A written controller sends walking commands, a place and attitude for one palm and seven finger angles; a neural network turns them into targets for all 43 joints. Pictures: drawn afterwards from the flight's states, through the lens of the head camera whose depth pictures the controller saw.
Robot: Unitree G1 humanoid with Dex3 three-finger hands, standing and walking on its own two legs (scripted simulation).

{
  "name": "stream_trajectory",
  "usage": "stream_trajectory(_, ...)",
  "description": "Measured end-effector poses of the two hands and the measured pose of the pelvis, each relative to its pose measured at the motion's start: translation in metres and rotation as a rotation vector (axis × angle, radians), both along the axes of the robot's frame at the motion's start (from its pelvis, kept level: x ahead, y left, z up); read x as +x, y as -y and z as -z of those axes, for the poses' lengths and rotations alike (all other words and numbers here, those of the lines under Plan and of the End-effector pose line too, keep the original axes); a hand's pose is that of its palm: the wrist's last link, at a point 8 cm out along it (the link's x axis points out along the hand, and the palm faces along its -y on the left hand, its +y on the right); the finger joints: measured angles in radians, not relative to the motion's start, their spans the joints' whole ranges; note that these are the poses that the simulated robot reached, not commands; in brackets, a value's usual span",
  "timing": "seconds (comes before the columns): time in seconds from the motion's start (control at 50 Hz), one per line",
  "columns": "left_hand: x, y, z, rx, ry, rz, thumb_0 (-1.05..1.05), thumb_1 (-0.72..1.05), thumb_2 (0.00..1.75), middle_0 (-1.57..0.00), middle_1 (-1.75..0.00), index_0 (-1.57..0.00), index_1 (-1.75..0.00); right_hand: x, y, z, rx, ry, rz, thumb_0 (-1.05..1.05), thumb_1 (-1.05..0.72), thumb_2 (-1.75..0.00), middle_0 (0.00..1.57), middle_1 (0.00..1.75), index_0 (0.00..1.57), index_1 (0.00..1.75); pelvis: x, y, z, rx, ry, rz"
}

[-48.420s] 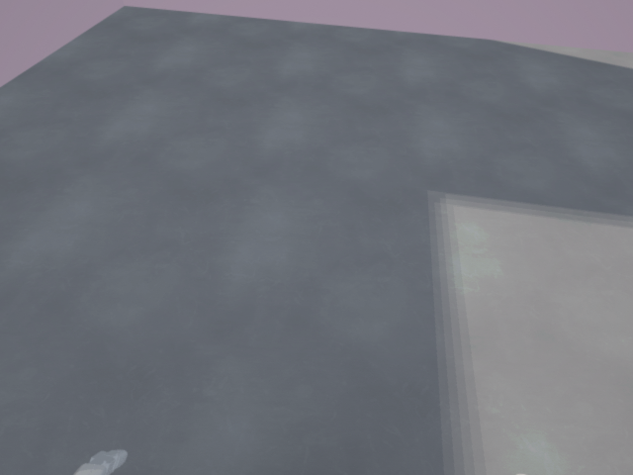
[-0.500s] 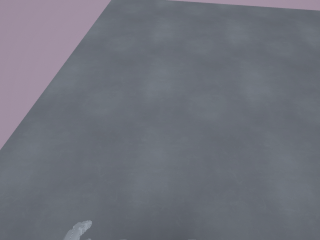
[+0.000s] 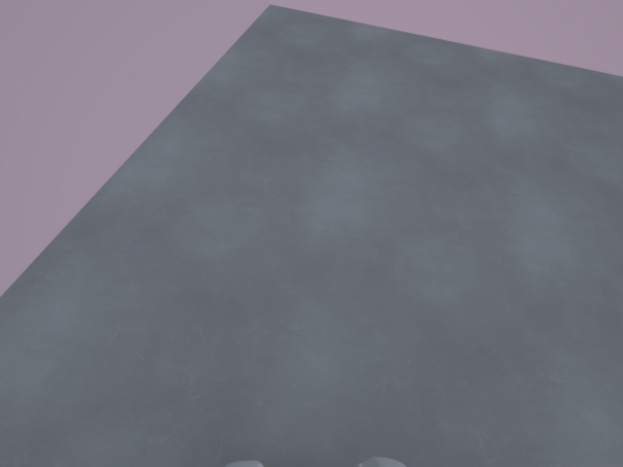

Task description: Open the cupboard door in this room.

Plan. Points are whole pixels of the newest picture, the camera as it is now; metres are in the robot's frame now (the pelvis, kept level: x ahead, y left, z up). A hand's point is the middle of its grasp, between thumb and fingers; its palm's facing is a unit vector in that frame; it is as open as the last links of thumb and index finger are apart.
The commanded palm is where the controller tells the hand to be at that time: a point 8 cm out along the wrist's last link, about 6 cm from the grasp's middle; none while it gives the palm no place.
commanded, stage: turn to face it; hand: left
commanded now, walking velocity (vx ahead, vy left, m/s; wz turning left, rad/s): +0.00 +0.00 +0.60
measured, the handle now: out of the picture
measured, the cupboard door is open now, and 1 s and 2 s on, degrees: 45 45 45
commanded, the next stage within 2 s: none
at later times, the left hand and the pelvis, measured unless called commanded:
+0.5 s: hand out of the picture +0.11 +0.15 -0.16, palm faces +0.31 -0.92 -0.24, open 7.3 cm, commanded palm none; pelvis +0.09 -0.06 +0.01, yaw +18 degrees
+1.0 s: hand out of the picture +0.09 +0.14 -0.15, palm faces +0.58 -0.75 -0.32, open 7.3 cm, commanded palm none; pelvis +0.15 -0.09 -0.01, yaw +37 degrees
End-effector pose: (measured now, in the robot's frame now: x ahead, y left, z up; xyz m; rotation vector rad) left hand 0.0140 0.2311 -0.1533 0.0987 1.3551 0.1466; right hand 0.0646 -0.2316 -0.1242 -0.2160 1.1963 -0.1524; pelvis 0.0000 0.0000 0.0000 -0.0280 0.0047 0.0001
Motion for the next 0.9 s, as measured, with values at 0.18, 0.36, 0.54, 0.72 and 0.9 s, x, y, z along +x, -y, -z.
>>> stream_trajectory(0.18, 0.103, 0.012, -0.023, 0.054, 0.189, -0.03, 0.0, 0.91, 0.9, -0.19, -0.3, -0.2, -0.29, 0.0, 0.033, 0.007, 0.008, -0.188, -0.006, 0.01, -0.92, -0.9, 0.2, 0.3, 0.21, 0.3, 0.038, 0.026, -0.004, 0.006, -0.039, -0.103)
stream_trajectory(0.36, 0.119, 0.033, -0.038, 0.13, 0.214, -0.111, 0.0, 0.91, 0.9, -0.2, -0.3, -0.2, -0.29, 0.08, 0.073, 0.013, 0.013, -0.158, -0.09, 0.01, -0.91, -0.9, 0.2, 0.3, 0.2, 0.3, 0.074, 0.058, -0.004, 0.057, -0.039, -0.221)
stream_trajectory(0.54, 0.06, 0.041, -0.023, 0.099, 0.098, -0.282, 0.0, 0.91, 0.9, -0.2, -0.3, -0.2, -0.3, 0.209, 0.045, -0.003, -0.007, -0.008, -0.328, 0.01, -0.91, -0.9, 0.19, 0.3, 0.2, 0.3, 0.097, 0.058, -0.004, 0.073, -0.028, -0.347)
stream_trajectory(0.72, 0.02, 0.018, -0.003, 0.127, 0.02, -0.437, 0.01, 0.91, 0.9, -0.2, -0.3, -0.2, -0.29, 0.273, 0.001, -0.004, -0.031, 0.109, -0.512, 0.01, -0.9, -0.9, 0.19, 0.3, 0.2, 0.3, 0.109, 0.051, 0.014, 0.038, -0.022, -0.46)
stream_trajectory(0.9, 0.045, 0.031, -0.032, 0.22, 0.13, -0.505, 0.0, 0.91, 0.9, -0.19, -0.3, -0.2, -0.29, 0.286, 0.011, 0.018, 0.025, 0.001, -0.583, 0.01, -0.9, -0.9, 0.2, 0.3, 0.21, 0.3, 0.135, 0.08, 0.011, 0.028, -0.035, -0.578)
